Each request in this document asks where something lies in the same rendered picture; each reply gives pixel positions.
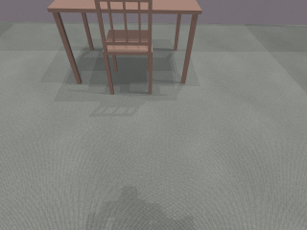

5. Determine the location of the table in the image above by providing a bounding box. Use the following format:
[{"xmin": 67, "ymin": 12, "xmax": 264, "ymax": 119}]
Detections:
[{"xmin": 47, "ymin": 0, "xmax": 202, "ymax": 84}]

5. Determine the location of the chair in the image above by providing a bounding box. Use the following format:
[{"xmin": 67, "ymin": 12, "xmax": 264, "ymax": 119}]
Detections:
[{"xmin": 94, "ymin": 0, "xmax": 153, "ymax": 95}]

